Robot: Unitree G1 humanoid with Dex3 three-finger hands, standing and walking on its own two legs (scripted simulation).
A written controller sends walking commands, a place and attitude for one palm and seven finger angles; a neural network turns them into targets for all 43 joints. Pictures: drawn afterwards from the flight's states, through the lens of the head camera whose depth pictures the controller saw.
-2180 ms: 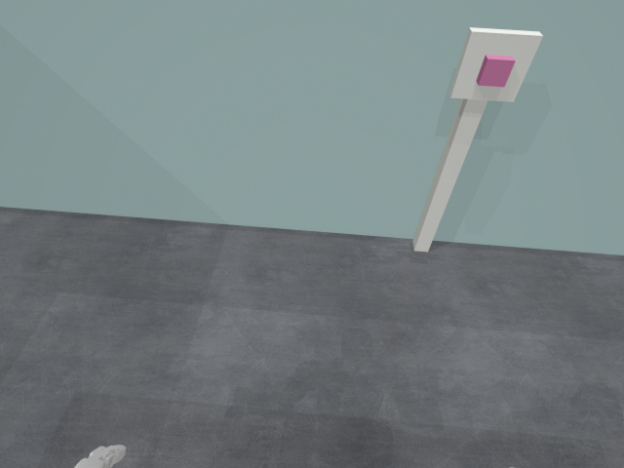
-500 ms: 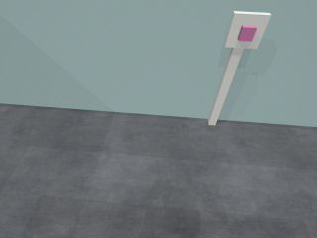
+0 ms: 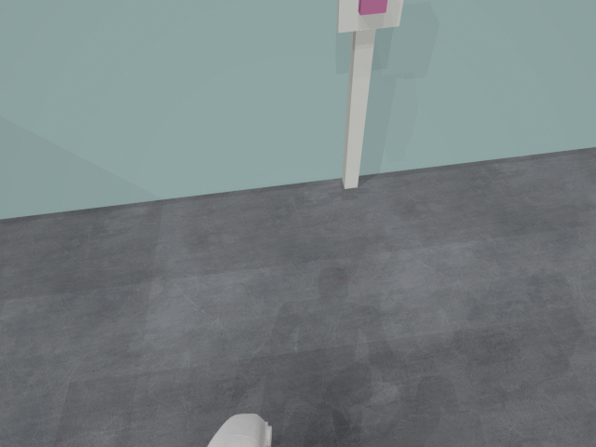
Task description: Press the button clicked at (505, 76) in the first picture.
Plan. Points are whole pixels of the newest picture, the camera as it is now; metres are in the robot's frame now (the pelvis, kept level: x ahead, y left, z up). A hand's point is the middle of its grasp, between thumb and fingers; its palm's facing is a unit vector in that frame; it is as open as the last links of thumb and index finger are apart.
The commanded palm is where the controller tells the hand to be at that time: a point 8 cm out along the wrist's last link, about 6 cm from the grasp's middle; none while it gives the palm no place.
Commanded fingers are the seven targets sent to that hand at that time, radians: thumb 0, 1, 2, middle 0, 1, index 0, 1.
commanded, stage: walk to a spot facing it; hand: left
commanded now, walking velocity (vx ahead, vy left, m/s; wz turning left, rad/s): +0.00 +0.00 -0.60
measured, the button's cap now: out of the picture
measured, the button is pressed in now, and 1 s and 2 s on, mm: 0 0 0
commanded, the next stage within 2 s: none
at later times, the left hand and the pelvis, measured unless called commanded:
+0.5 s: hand out of the picture +0.09 +0.26 -0.17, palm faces -0.18 -0.95 -0.25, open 7.4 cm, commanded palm none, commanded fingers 0.00 0.90 0.90 -0.20 -0.30 -0.20 -0.30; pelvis -0.02 +0.06 +0.00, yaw -15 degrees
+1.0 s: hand (232, 396) +0.20 +0.14 -0.15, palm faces -0.63 -0.76 -0.18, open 7.4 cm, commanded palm none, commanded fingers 0.00 0.90 0.90 -0.20 -0.30 -0.20 -0.30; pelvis +0.00 +0.05 +0.01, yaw -36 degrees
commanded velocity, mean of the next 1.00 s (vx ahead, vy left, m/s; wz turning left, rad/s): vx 0.13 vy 0.00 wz -0.59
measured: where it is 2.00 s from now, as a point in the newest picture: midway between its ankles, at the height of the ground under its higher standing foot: (413, 421)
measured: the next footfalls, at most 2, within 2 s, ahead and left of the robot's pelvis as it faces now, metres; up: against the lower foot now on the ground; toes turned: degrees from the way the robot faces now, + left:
left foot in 0.50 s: +0.04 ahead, +0.16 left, +0.00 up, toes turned -17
right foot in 1.10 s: -0.01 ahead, -0.12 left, +0.00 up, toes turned -47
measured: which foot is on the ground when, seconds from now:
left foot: up 0.00-0.48, down 0.50-1.00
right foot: down 0.00-0.50, up 0.52-1.00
